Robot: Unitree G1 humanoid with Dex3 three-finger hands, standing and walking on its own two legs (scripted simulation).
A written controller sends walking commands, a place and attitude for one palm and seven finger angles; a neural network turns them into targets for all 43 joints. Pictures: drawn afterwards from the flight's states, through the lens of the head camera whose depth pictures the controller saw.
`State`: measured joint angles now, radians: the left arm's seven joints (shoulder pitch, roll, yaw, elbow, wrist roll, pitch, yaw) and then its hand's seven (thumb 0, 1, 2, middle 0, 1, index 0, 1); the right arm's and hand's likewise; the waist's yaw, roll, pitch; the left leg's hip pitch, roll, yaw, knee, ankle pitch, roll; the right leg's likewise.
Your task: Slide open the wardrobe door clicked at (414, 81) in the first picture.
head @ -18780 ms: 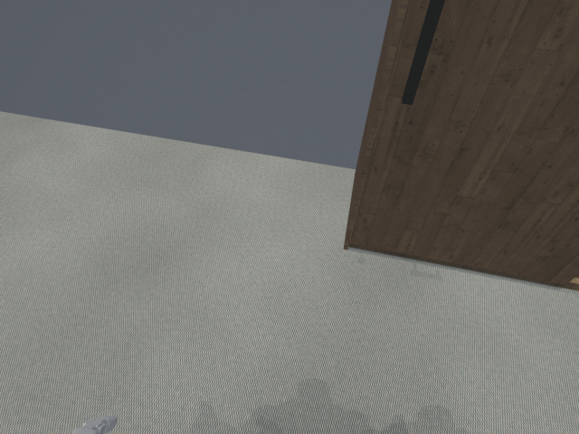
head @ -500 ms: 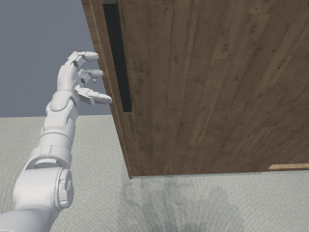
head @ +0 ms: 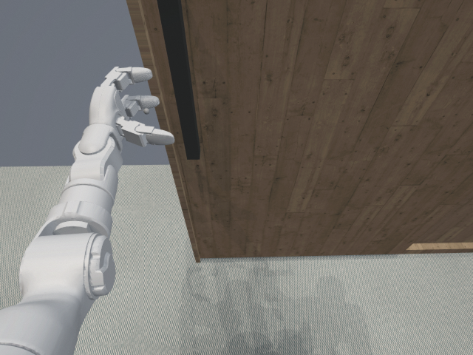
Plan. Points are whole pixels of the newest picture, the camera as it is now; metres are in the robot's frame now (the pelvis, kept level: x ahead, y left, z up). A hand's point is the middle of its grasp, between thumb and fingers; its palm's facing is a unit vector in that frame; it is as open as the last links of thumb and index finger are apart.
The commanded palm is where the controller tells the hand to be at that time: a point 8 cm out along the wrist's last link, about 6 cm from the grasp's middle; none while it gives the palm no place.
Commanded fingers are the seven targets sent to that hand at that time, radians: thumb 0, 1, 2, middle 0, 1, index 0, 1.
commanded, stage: move the hooked fingers beside the handle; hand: left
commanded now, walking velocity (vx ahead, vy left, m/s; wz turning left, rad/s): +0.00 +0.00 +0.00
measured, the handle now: (184, 83) +0.55 +0.08 +0.17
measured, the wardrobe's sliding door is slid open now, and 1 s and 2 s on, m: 0.00 0.00 0.00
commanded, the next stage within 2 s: feel for the door with the fingertips in 0.06 s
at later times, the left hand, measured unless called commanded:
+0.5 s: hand (170, 106) +0.49 +0.10 +0.16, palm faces -0.04 -1.00 +0.02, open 14.0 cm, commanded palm +0.47 +0.16 +0.16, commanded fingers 0.00 -0.50 0.30 -0.30 -1.20 -0.30 -1.20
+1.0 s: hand (169, 103) +0.50 +0.10 +0.16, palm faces -0.01 -1.00 +0.01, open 13.9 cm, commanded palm +0.47 +0.16 +0.16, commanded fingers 0.00 -0.50 0.30 -0.30 -1.20 -0.30 -1.20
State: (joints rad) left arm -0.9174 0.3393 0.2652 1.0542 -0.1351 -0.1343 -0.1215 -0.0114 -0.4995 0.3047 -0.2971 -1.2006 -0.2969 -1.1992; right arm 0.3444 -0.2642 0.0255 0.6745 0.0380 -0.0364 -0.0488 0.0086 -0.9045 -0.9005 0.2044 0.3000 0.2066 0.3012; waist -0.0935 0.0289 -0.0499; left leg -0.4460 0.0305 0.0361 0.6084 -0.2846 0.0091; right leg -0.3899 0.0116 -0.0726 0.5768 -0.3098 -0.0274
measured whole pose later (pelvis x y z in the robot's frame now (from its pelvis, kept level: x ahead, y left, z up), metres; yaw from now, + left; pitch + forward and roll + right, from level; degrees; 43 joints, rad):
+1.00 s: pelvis +0.01 +0.00 +0.00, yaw +0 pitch +8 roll -1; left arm -0.93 0.28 0.24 1.03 -0.12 -0.14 -0.06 -0.01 -0.50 0.30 -0.31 -1.21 -0.31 -1.20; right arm 0.37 -0.27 0.00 0.70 0.03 -0.02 -0.03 0.01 -0.91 -0.90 0.20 0.30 0.21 0.30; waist -0.10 0.04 -0.06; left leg -0.45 0.04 0.04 0.60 -0.30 0.00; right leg -0.39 0.02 -0.07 0.57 -0.32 -0.03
